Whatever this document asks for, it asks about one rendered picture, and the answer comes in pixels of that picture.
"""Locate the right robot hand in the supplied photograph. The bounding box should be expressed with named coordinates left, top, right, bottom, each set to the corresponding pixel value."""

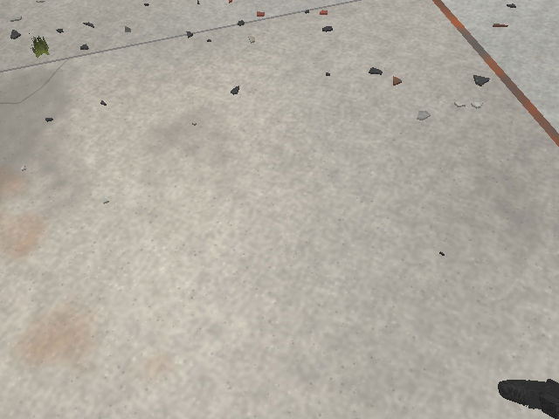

left=498, top=379, right=559, bottom=419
